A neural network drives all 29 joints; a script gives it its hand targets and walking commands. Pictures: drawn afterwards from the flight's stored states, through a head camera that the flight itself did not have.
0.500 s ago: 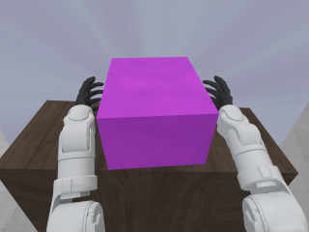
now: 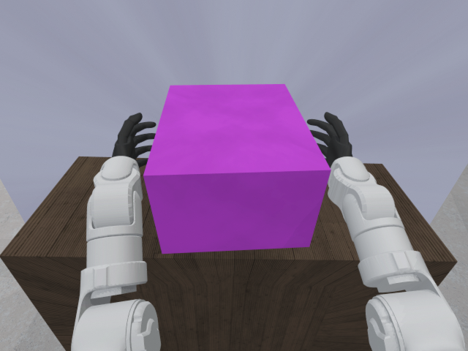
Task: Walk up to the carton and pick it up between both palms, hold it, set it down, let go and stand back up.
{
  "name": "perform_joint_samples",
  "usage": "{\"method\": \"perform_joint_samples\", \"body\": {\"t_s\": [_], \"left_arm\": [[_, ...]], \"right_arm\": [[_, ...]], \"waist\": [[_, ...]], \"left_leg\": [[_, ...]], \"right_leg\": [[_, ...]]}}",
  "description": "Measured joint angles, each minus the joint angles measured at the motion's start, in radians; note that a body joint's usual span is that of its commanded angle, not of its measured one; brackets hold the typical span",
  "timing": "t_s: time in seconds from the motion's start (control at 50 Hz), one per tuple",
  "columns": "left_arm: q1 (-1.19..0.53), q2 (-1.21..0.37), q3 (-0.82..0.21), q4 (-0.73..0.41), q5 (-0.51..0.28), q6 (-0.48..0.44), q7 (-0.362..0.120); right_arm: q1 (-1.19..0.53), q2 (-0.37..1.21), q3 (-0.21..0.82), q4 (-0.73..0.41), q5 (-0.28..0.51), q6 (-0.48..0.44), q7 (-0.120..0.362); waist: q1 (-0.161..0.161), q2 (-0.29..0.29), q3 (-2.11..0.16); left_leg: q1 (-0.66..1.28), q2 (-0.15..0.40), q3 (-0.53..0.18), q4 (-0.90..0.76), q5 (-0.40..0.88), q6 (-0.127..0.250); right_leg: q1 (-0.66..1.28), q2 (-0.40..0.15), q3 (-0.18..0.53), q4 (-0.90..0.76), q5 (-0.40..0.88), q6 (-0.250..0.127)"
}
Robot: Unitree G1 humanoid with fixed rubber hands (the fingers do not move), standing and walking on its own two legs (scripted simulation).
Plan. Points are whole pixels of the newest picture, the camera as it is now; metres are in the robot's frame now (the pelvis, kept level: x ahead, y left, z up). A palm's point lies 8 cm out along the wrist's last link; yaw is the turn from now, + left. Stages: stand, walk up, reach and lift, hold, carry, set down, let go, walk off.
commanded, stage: hold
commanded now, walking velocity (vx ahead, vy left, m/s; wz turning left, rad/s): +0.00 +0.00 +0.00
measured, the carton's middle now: (231, 157) +0.44 +0.01 +0.18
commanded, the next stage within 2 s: none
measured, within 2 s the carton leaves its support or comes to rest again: neither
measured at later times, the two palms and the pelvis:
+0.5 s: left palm (134, 161) +0.37 +0.17 +0.21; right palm (339, 158) +0.37 -0.17 +0.22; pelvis +0.00 +0.00 +0.00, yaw +0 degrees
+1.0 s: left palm (126, 162) +0.36 +0.18 +0.22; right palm (337, 160) +0.36 -0.16 +0.22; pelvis +0.00 +0.00 +0.00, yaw +0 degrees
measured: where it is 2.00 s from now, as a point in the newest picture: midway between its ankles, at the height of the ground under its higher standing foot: outside the picture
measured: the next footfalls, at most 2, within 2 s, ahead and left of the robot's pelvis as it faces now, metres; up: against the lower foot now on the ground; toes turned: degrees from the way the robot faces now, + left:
none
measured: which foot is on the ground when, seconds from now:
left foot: down 0.00-1.00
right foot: down 0.00-1.00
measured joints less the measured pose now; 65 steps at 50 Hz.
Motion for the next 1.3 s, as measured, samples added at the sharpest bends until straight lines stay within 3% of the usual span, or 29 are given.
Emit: {"method": "perform_joint_samples", "body": {"t_s": [0.3, 0.72, 0.98, 1.12, 1.3], "left_arm": [[-0.042, 0.018, -0.025, 0.068, 0.003, -0.007, 0.014], [0.048, -0.009, -0.029, -0.068, -0.012, 0.007, 0.019], [0.019, 0.004, -0.024, -0.044, -0.014, 0.011, 0.01], [-0.043, 0.001, 0.009, 0.055, 0.021, 0.004, -0.003], [-0.037, 0.018, -0.013, 0.053, 0.0, -0.018, 0.009]], "right_arm": [[-0.05, 0.003, -0.041, 0.102, -0.021, -0.034, 0.029], [0.018, -0.029, 0.038, -0.026, 0.048, -0.012, -0.007], [0.021, 0.002, -0.001, -0.028, 0.015, -0.009, -0.007], [-0.04, 0.007, -0.031, 0.069, -0.028, -0.005, 0.019], [-0.05, 0.002, -0.024, 0.078, -0.015, -0.032, 0.016]], "waist": [[-0.002, -0.026, -0.013], [-0.013, -0.006, 0.007], [-0.003, -0.008, -0.003], [0.008, -0.015, -0.002], [0.0, -0.023, -0.012]], "left_leg": [[-0.033, -0.001, 0.001, 0.006, 0.005, 0.0], [-0.002, 0.003, -0.008, 0.022, -0.022, -0.004], [-0.019, 0.001, -0.01, 0.012, -0.002, -0.003], [-0.013, -0.001, 0.0, -0.008, 0.012, -0.001], [-0.031, -0.001, -0.004, 0.001, 0.004, -0.001]], "right_leg": [[-0.038, 0.0, 0.004, 0.015, 0.0, 0.0], [0.011, 0.007, 0.0, -0.004, -0.009, -0.003], [-0.012, 0.006, 0.0, 0.003, 0.001, -0.003], [-0.022, 0.003, 0.01, 0.009, 0.004, -0.002], [-0.03, 0.004, 0.007, 0.001, 0.004, -0.001]]}}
